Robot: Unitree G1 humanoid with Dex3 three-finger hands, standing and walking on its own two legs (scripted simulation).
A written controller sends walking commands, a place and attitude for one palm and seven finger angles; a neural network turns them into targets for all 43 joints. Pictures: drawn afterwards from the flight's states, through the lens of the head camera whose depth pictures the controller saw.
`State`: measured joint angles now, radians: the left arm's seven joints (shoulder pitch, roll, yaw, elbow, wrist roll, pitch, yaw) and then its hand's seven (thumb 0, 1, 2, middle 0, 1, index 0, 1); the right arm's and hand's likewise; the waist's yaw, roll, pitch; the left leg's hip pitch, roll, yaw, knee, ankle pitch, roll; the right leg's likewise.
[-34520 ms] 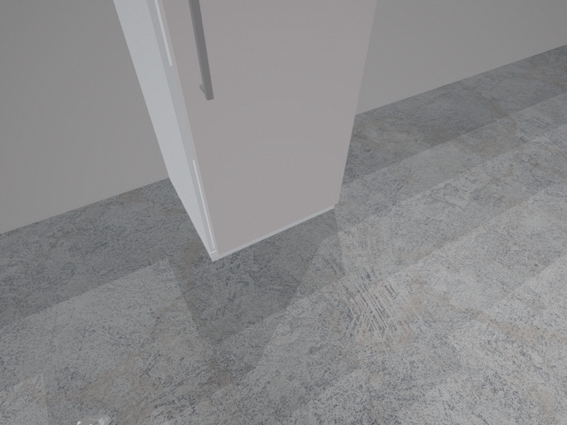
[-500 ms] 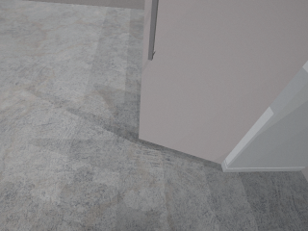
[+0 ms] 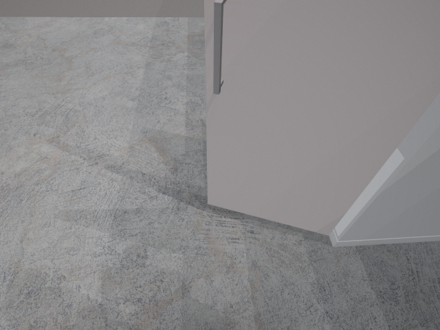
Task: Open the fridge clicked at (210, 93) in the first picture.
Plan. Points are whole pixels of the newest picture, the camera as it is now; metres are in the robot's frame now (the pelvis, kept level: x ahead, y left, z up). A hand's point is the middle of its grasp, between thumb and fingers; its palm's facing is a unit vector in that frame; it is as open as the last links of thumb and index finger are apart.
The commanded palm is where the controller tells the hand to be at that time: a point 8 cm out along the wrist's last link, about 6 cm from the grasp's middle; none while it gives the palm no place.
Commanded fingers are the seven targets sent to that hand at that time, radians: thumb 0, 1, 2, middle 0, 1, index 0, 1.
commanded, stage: let the arm hang, fingers relaxed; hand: left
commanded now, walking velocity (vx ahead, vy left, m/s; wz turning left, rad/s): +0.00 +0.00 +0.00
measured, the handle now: (219, 49) +0.73 +0.05 +0.14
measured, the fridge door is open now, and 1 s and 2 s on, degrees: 70 70 70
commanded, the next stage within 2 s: look to check the result in 0.28 s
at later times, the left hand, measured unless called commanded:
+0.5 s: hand out of the picture +0.02 +0.17 -0.18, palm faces -0.03 -0.98 -0.19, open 7.4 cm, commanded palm none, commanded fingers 0.00 0.90 0.90 -0.20 -0.30 -0.20 -0.30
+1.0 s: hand out of the picture +0.03 +0.16 -0.18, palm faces -0.03 -0.98 -0.19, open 7.4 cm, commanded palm none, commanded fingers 0.00 0.90 0.90 -0.20 -0.30 -0.20 -0.30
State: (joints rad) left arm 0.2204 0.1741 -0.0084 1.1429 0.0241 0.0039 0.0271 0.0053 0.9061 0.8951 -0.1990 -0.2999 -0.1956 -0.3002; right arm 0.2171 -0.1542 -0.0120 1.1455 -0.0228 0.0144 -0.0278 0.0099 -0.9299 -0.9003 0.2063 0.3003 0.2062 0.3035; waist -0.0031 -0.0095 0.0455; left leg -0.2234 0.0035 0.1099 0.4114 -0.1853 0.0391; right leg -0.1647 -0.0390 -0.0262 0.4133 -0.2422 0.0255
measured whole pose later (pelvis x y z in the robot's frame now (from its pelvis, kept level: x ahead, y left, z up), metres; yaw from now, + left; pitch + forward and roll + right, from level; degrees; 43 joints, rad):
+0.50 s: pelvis +0.01 -0.01 +0.00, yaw -1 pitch +0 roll +0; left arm 0.23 0.17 -0.01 1.15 0.02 0.00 0.03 0.01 0.90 0.90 -0.20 -0.30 -0.20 -0.30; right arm 0.22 -0.15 -0.01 1.16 -0.02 0.01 -0.03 0.00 -0.91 -0.90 0.20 0.30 0.20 0.30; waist -0.01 -0.01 0.05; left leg -0.20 0.02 0.12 0.39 -0.19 0.02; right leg -0.14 -0.02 -0.02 0.39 -0.25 0.01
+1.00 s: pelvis +0.02 -0.02 +0.00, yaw -1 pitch +0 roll +0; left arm 0.23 0.17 -0.01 1.15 0.02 -0.01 0.03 0.01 0.91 0.90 -0.20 -0.30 -0.20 -0.30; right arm 0.22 -0.15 -0.01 1.17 -0.02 0.01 -0.03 0.00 -0.91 -0.90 0.20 0.30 0.20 0.30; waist -0.01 -0.01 0.04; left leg -0.18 0.03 0.12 0.38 -0.19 0.01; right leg -0.12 -0.01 -0.02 0.38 -0.25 0.00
